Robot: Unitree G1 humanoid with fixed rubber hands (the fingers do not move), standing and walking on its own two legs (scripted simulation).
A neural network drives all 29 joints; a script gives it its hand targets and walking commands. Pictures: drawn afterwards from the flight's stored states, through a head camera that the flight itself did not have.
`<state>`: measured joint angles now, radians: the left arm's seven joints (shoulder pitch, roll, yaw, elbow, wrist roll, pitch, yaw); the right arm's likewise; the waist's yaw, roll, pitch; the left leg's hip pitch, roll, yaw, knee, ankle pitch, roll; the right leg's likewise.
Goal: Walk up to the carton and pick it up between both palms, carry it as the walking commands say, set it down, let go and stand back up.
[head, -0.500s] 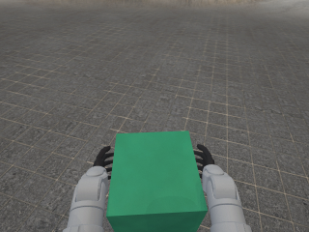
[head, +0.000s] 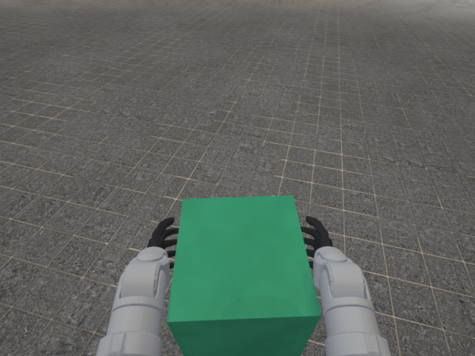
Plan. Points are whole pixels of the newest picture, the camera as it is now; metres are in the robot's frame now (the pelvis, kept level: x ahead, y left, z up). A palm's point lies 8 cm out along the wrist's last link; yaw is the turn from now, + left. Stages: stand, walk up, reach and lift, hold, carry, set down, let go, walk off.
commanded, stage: reach and lift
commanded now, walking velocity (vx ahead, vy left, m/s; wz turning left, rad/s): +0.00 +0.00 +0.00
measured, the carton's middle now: (240, 284) +0.29 -0.01 -0.02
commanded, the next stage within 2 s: hold in 0.58 s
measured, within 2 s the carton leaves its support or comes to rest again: neither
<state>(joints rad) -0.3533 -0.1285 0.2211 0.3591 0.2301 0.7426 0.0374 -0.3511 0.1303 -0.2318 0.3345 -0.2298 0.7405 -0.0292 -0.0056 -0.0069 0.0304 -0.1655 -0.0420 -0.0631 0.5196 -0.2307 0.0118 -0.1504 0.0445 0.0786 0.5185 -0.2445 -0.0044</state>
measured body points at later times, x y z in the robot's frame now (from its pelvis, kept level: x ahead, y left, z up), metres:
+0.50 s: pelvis +0.01 +0.00 +0.00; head -0.03 +0.01 +0.45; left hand +0.30 +0.15 +0.03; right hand +0.30 -0.15 +0.04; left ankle +0.04 +0.11 -0.73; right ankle +0.03 -0.12 -0.73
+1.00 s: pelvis -0.01 +0.00 +0.00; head -0.05 +0.01 +0.45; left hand +0.29 +0.15 +0.03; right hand +0.29 -0.15 +0.04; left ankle +0.04 +0.11 -0.73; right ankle +0.03 -0.12 -0.73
